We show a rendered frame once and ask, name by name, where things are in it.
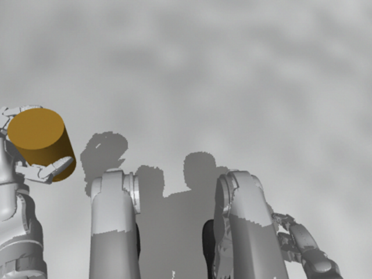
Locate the can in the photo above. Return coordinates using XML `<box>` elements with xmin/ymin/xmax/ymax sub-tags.
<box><xmin>8</xmin><ymin>108</ymin><xmax>76</xmax><ymax>182</ymax></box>

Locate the left robot hand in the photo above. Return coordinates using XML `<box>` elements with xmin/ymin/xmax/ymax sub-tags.
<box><xmin>0</xmin><ymin>106</ymin><xmax>73</xmax><ymax>185</ymax></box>

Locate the right robot arm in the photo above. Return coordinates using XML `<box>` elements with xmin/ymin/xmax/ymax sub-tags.
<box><xmin>301</xmin><ymin>249</ymin><xmax>343</xmax><ymax>279</ymax></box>

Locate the right robot foot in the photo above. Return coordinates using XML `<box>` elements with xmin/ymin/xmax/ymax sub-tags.
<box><xmin>202</xmin><ymin>219</ymin><xmax>230</xmax><ymax>279</ymax></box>

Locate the left robot arm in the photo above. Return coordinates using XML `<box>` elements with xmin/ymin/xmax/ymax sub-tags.
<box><xmin>0</xmin><ymin>182</ymin><xmax>48</xmax><ymax>279</ymax></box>

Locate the right robot hand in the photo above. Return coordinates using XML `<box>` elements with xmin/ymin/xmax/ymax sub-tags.
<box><xmin>271</xmin><ymin>213</ymin><xmax>319</xmax><ymax>264</ymax></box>

